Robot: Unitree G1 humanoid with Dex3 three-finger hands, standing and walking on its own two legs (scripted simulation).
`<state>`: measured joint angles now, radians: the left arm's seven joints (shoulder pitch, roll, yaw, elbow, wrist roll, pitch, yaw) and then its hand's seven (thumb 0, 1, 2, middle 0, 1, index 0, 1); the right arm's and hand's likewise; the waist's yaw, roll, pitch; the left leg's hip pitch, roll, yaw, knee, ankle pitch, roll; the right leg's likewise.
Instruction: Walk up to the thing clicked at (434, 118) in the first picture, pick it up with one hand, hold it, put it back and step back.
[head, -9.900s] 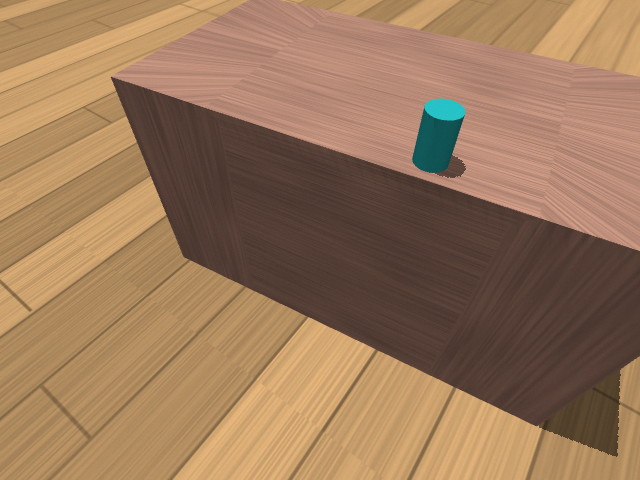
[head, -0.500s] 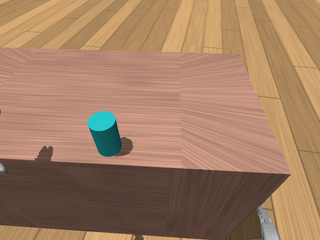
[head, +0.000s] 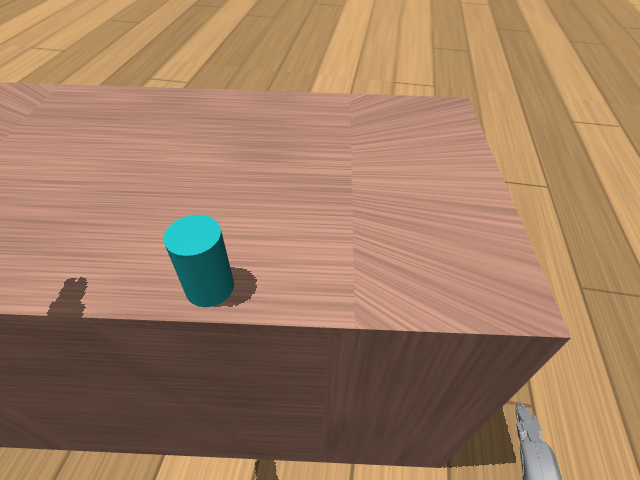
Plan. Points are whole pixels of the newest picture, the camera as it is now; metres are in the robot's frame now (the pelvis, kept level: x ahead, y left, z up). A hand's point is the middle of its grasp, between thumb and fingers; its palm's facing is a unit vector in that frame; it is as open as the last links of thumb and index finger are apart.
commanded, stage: go down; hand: left
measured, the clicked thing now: (201, 262) +0.41 +0.17 +0.04
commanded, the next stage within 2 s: approach in 1.22 s
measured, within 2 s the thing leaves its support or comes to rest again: neither
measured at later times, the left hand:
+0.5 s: hand out of the picture +0.33 +0.37 +0.16, palm faces +0.14 -0.99 -0.01, open 17.7 cm
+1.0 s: hand out of the picture +0.31 +0.37 +0.16, palm faces +0.14 -0.99 -0.01, open 17.6 cm
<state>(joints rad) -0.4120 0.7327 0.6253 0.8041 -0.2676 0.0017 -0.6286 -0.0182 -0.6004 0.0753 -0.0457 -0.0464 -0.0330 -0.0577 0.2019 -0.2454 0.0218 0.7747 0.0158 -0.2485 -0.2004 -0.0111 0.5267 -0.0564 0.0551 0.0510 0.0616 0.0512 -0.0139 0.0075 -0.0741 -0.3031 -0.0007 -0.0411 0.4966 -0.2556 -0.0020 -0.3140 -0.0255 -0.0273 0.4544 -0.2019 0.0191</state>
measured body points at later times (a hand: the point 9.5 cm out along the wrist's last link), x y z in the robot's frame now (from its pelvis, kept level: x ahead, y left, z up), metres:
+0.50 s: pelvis +0.01 +0.01 +0.00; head +0.02 +0.01 +0.45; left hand +0.31 +0.43 +0.17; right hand +0.17 -0.25 -0.09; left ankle +0.00 +0.12 -0.74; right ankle +0.02 -0.13 -0.74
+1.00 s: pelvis +0.01 +0.01 +0.00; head +0.01 +0.01 +0.45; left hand +0.30 +0.42 +0.16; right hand +0.16 -0.25 -0.08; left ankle +0.00 +0.12 -0.74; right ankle +0.02 -0.13 -0.74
